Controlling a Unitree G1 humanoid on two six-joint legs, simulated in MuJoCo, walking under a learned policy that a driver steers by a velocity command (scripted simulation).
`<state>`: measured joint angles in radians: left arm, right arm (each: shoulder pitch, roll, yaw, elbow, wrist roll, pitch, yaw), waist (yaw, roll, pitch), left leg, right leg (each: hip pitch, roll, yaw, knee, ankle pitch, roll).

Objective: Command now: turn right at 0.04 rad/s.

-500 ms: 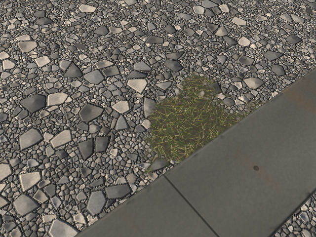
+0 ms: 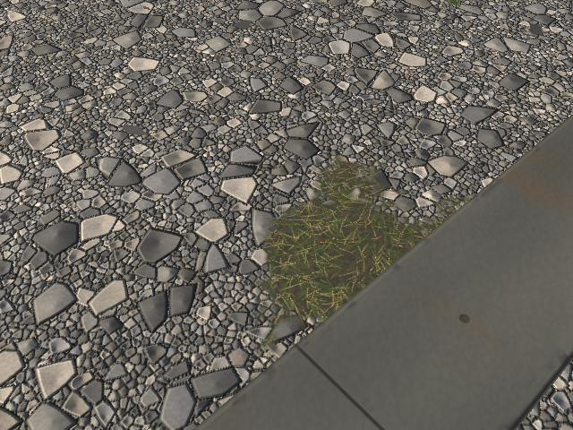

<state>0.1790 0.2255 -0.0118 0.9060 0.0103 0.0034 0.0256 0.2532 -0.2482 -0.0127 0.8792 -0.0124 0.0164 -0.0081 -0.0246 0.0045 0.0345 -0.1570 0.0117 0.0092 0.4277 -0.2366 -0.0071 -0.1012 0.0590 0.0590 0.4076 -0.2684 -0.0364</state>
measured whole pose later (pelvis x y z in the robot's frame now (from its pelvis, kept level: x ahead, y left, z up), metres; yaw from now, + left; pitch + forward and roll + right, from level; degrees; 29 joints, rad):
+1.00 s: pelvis +0.01 +0.01 +0.00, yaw +1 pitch -1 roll +0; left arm 0.30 0.16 -0.02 1.17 0.01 -0.01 0.05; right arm 0.30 -0.16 0.01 1.14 -0.01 0.00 -0.04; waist -0.01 0.00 0.03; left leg -0.16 -0.01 0.01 0.44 -0.26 0.02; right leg -0.10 0.03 0.06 0.41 -0.29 -0.01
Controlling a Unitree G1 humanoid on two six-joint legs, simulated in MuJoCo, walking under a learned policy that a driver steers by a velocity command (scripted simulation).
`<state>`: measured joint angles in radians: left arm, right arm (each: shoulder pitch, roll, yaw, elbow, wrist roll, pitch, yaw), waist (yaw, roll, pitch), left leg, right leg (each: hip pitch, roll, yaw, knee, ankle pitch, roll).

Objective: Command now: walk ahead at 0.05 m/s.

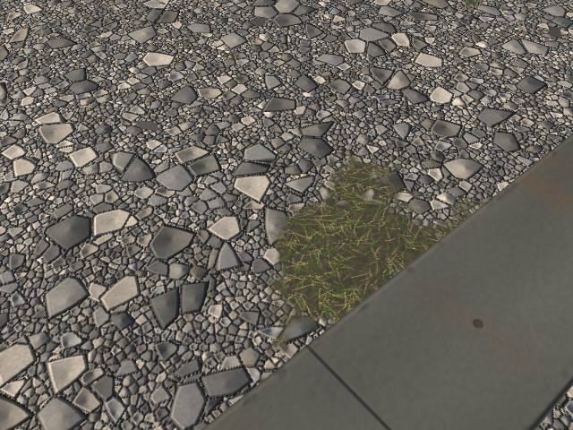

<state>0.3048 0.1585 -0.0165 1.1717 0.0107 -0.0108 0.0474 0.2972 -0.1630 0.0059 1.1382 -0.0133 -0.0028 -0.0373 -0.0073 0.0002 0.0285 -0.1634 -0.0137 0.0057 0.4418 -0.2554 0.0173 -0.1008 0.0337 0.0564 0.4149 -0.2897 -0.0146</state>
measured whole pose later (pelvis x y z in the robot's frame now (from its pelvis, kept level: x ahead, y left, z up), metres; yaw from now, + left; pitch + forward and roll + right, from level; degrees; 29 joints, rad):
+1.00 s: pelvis +0.06 -0.01 -0.01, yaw +0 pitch +0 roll +0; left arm 0.36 0.15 0.02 1.07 0.02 -0.08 0.00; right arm 0.46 -0.17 -0.05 1.12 -0.01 -0.03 -0.02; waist -0.03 0.02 0.00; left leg -0.15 -0.03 -0.04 0.56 -0.42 0.03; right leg -0.18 0.04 -0.01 0.58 -0.40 -0.10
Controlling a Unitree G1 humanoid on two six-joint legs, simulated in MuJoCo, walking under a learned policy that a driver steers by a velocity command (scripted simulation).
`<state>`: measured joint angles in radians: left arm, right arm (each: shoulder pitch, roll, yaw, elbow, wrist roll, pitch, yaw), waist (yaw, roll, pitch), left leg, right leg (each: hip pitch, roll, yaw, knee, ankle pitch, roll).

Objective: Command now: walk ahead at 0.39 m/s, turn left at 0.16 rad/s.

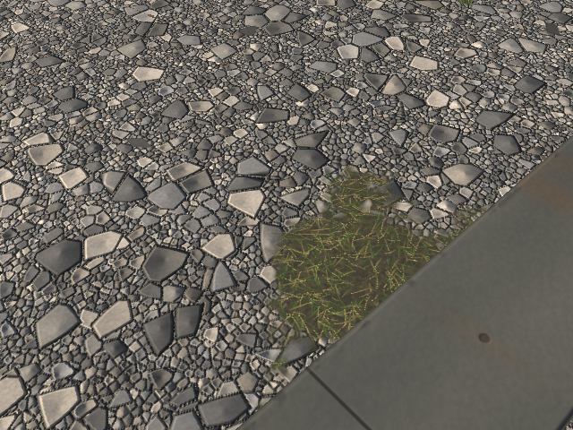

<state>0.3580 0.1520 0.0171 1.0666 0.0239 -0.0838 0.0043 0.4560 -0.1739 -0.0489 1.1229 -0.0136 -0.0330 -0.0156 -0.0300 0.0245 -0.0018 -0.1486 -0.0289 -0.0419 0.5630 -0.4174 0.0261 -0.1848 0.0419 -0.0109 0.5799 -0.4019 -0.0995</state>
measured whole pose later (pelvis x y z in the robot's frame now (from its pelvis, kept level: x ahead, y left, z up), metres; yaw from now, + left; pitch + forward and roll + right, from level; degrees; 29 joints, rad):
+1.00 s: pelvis +0.51 +0.06 -0.01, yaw +27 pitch +1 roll +0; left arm 0.03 0.22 0.02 0.75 0.04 -0.09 -0.01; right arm 0.47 -0.23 -0.04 0.97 0.02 -0.07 -0.03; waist -0.08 0.01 0.07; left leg -0.06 -0.14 -0.16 0.80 -0.47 0.08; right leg -0.45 0.04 -0.06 0.53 -0.08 -0.07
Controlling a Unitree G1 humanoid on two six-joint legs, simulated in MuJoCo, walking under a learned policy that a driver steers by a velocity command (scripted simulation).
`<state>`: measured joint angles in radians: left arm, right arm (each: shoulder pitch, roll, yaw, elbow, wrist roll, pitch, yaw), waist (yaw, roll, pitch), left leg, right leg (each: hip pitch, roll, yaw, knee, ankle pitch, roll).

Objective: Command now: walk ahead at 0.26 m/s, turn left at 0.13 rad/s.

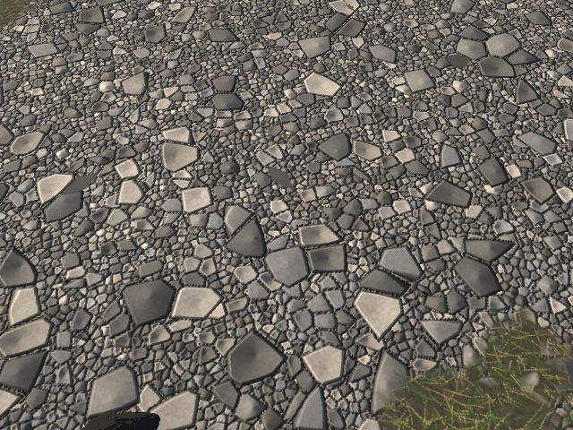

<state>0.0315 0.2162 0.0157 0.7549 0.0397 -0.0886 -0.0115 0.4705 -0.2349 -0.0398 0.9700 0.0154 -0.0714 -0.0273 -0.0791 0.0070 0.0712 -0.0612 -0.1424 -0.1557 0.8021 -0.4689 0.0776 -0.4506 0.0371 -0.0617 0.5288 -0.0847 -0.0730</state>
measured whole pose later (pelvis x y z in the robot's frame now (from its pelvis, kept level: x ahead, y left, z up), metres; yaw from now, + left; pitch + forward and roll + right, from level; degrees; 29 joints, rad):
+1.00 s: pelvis +0.28 -0.08 +0.00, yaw -15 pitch +1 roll +0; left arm 0.13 0.24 0.07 0.85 0.03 -0.03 -0.03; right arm 0.35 -0.21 -0.04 0.99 -0.01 -0.09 0.00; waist -0.03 0.01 0.07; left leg -0.25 0.07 0.04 1.20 -0.37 0.02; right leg -0.40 0.09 -0.09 0.60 -0.21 -0.12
